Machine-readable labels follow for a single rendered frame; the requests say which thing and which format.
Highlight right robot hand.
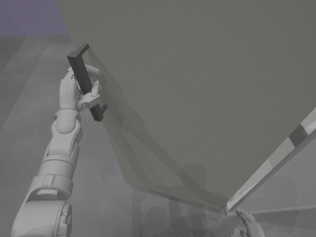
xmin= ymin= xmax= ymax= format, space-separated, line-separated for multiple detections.
xmin=230 ymin=207 xmax=266 ymax=237

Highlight fridge door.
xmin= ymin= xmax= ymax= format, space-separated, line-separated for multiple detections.
xmin=55 ymin=0 xmax=316 ymax=209

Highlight robot left upper arm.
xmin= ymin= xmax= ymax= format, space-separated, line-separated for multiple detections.
xmin=13 ymin=200 xmax=72 ymax=237

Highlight left robot hand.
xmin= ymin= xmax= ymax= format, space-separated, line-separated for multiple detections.
xmin=57 ymin=64 xmax=103 ymax=114

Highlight handle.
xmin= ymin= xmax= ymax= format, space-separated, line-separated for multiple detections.
xmin=67 ymin=42 xmax=108 ymax=122

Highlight robot left forearm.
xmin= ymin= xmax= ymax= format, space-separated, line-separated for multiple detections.
xmin=10 ymin=109 xmax=83 ymax=237

